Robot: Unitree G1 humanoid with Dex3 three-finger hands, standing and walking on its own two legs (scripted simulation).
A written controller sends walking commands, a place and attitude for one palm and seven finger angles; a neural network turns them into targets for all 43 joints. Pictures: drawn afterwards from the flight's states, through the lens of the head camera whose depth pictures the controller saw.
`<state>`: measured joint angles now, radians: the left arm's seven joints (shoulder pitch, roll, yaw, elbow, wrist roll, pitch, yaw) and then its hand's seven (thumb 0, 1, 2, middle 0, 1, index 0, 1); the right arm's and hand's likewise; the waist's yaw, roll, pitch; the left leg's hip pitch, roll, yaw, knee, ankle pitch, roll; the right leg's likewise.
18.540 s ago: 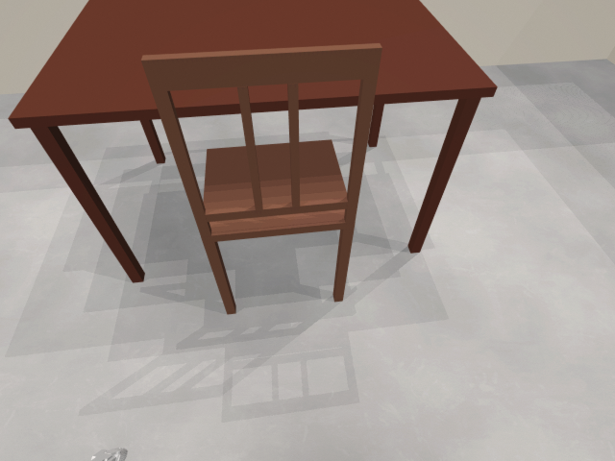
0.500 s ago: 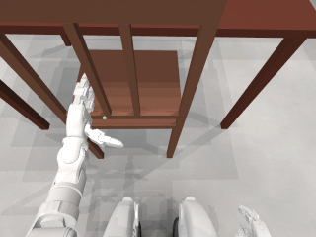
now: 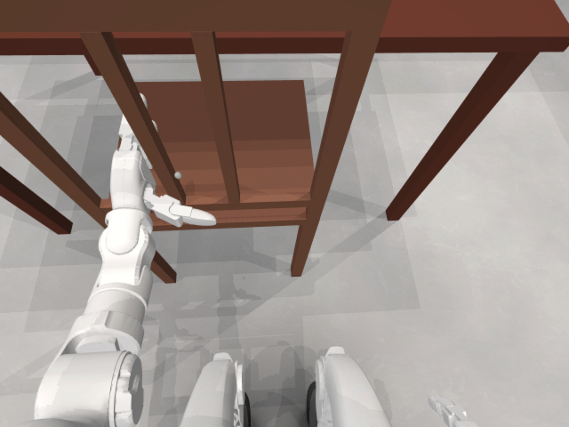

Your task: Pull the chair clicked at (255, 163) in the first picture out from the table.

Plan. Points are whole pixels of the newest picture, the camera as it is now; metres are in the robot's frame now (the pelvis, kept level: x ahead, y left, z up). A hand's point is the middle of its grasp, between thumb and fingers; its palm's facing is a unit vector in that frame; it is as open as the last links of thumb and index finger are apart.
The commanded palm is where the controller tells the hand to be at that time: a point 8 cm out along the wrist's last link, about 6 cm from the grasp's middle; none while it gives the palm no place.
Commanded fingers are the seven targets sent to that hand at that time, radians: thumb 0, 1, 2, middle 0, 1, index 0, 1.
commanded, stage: push the fingers through the gap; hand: left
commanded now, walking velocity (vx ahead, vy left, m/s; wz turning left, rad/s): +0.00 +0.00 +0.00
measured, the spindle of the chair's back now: (150, 142) +0.49 +0.17 +0.06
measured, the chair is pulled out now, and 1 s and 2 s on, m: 0.00 0.00 0.03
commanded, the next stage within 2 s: hook a spindle and tug to test in 0.42 s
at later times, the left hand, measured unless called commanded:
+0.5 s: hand (178, 174) +0.46 +0.14 +0.02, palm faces +0.03 -1.00 -0.04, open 17.0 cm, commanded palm +0.43 +0.18 +0.02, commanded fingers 0.00 -0.50 0.30 -0.06 -0.08 -0.06 -0.08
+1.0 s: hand (173, 175) +0.45 +0.14 +0.02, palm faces +0.03 -1.00 -0.03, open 13.7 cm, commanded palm +0.42 +0.18 +0.02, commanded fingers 0.00 0.06 0.54 -0.50 -1.45 -0.50 -1.45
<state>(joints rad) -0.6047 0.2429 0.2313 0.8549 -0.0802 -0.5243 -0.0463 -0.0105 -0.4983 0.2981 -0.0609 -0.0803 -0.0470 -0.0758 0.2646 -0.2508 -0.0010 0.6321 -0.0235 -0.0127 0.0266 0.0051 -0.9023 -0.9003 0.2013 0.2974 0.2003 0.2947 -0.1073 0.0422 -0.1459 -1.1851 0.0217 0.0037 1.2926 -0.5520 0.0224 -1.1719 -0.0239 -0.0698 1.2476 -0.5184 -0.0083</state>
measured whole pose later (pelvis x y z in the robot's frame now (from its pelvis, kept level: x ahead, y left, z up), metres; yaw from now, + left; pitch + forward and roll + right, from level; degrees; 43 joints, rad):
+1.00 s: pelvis +0.00 +0.00 +0.00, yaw +0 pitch +25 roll -3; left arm -0.59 0.24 0.24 0.87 -0.09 -0.55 -0.05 -0.01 -0.36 0.36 -0.33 -0.93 -0.31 -0.93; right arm 0.26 -0.25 0.00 0.61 -0.03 0.02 0.04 0.00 -0.90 -0.90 0.20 0.30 0.20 0.29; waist -0.11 0.03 -0.15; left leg -1.18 0.02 0.00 1.29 -0.56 0.03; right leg -1.16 -0.02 -0.07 1.23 -0.52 0.00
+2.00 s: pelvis +0.03 +0.01 +0.01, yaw +0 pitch +25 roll -2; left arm -0.34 0.17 0.15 0.60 -0.12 -0.51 -0.03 0.01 0.74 0.80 -0.39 -1.39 -0.38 -1.41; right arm 0.23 -0.23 -0.01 0.58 -0.02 0.03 0.05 0.00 -0.90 -0.90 0.20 0.30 0.20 0.29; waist -0.07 0.03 -0.16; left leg -1.10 0.02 0.01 1.24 -0.58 0.03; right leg -1.09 -0.02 -0.06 1.19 -0.54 0.00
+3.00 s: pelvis -0.03 +0.00 +0.11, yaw -1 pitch +5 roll -1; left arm -0.42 0.14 0.03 0.99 -0.07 -0.26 0.10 0.08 0.72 0.78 -0.30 -1.12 -0.49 -1.44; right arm 0.21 -0.25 0.00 0.69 0.05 0.07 -0.11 0.00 -0.90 -0.90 0.20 0.30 0.20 0.30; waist -0.06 0.04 0.09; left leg -0.46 0.02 0.04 0.58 -0.21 0.01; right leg -0.45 0.00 -0.04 0.52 -0.16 -0.01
